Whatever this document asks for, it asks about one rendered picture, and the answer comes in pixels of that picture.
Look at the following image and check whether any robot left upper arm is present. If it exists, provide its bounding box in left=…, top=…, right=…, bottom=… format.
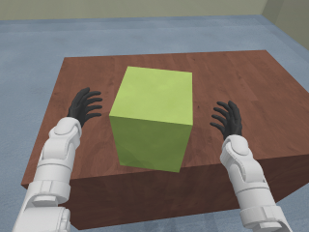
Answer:
left=15, top=206, right=70, bottom=232

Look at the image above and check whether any pedestal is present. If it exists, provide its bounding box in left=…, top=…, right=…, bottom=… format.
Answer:
left=21, top=49, right=309, bottom=230

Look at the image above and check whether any robot right hand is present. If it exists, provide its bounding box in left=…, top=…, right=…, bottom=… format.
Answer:
left=210, top=101, right=242, bottom=141

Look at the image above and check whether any robot right forearm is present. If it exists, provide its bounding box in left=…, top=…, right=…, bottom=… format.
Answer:
left=220, top=134, right=293, bottom=232

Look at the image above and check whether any carton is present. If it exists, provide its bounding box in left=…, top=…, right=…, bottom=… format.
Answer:
left=109, top=66, right=193, bottom=173

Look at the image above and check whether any robot left hand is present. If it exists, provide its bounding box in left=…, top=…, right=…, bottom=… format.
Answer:
left=67, top=87, right=102, bottom=129

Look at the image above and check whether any robot left forearm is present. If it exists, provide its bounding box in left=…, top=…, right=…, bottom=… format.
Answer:
left=12, top=117, right=82, bottom=232

